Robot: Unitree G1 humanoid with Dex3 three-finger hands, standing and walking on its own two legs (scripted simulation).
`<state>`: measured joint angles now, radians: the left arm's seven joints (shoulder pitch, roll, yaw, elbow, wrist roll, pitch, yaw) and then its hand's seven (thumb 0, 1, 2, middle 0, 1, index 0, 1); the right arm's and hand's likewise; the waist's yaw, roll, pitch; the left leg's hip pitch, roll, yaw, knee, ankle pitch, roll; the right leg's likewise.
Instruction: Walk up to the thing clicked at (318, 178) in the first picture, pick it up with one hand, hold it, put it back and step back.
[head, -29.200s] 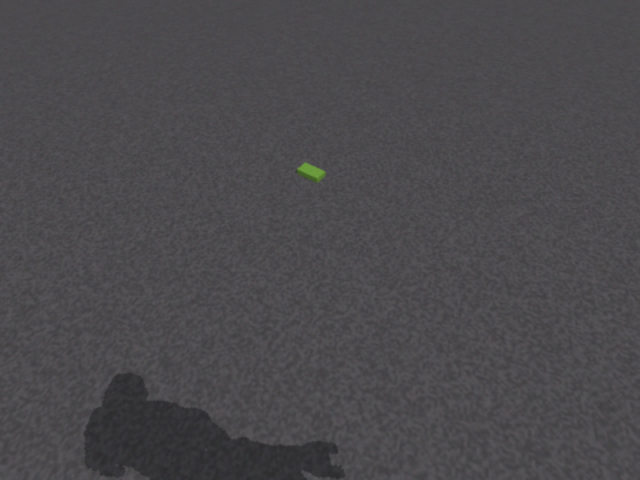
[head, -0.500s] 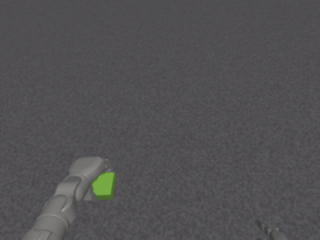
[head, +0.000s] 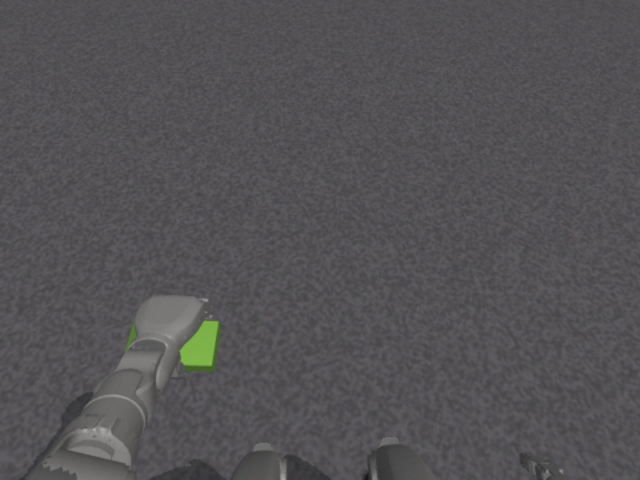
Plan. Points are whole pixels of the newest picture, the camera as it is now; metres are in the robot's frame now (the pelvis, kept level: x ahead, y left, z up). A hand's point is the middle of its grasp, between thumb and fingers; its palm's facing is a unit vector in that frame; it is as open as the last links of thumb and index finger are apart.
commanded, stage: crouch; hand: left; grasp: from above
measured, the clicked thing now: (174, 344) +0.34 +0.23 -0.14
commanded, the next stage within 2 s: lower in 1.44 s
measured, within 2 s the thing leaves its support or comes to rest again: neither
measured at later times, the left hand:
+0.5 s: hand (210, 361) +0.37 +0.23 -0.35, palm faces -0.48 +0.01 -0.88, open 9.8 cm
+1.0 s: hand (224, 363) +0.40 +0.23 -0.49, palm faces -0.47 -0.01 -0.88, open 9.7 cm
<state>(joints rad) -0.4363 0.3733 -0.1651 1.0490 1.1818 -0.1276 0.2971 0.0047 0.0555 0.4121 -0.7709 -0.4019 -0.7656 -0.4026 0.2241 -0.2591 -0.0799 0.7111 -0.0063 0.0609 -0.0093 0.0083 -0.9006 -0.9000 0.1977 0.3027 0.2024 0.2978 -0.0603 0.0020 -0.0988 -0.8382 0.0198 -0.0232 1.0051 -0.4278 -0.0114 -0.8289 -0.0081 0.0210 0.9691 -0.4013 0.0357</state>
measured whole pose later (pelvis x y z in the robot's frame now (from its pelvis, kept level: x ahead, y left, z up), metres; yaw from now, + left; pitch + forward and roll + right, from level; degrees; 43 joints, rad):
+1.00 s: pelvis -0.05 +0.00 -0.31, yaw -4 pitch +37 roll -6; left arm -0.87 0.60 0.06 1.37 1.27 -0.19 0.41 0.00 0.05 0.41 -0.78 -0.39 -0.77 -0.39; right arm 0.16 -0.25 -0.02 0.74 -0.13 -0.06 0.11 0.00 -0.91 -0.90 0.20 0.30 0.20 0.30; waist -0.21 0.01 -0.12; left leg -2.13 -0.01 -0.12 2.20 -0.71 -0.03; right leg -2.10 0.02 -0.02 2.13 -0.68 0.05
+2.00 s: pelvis -0.05 +0.00 -0.40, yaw -7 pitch +33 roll -9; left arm -0.93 0.77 0.13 1.55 1.34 -0.28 0.52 0.00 0.05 0.35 -0.82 -0.35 -0.81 -0.35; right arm 0.13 -0.28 0.08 0.76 -0.20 -0.08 0.16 0.00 -0.91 -0.90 0.20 0.30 0.20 0.30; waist -0.29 -0.05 0.00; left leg -2.34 -0.02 -0.18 2.50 -0.73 -0.04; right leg -2.30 0.04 -0.05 2.39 -0.67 0.06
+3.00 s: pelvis -0.05 +0.02 -0.41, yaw -12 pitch +27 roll -14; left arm -1.02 0.94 0.12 1.79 1.36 -0.27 0.68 -0.01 0.09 0.17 -0.88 -0.26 -0.87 -0.26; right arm 0.08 -0.33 0.25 0.72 -0.30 -0.22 0.27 0.00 -0.91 -0.90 0.20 0.30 0.20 0.30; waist -0.38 -0.12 0.12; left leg -2.34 -0.02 -0.26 2.60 -0.75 -0.01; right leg -2.25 0.07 -0.12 2.40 -0.66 0.08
